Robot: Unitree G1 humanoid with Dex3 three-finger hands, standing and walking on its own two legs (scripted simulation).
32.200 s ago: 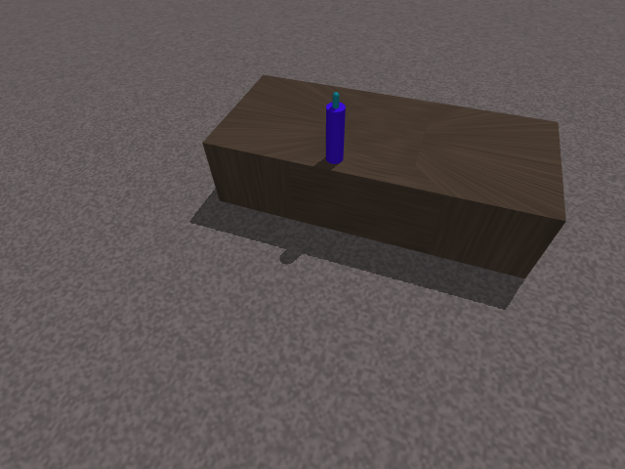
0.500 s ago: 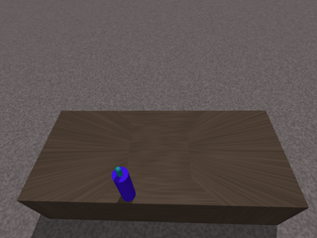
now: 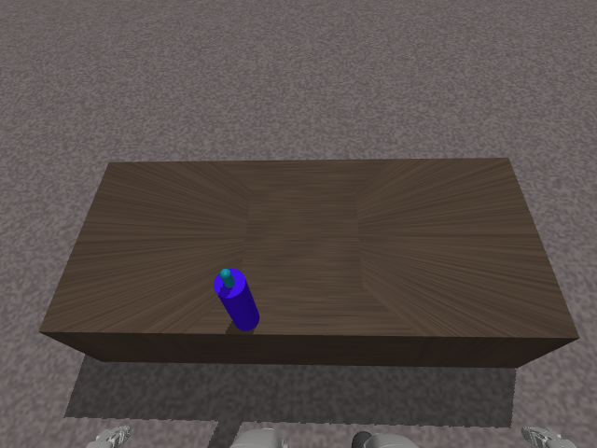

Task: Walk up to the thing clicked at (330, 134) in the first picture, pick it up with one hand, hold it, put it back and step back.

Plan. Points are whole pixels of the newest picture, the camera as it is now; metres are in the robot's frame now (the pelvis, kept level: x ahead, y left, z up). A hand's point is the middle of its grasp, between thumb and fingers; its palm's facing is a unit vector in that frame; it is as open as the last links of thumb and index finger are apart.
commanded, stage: step back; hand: left
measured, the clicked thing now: (237, 298) +0.43 +0.17 -0.31
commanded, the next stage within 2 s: none
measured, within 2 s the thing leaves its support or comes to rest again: neither
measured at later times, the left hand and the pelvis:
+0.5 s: hand out of the picture +0.01 +0.33 -0.17, palm faces -0.08 -0.93 -0.37, open 7.4 cm; pelvis -0.09 +0.07 -0.01, yaw -3 degrees
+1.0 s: hand out of the picture -0.08 +0.34 -0.17, palm faces -0.03 -0.93 -0.37, open 7.4 cm; pelvis -0.22 +0.08 -0.02, yaw -2 degrees
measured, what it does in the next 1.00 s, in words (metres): walks backwards: left foot, then right foot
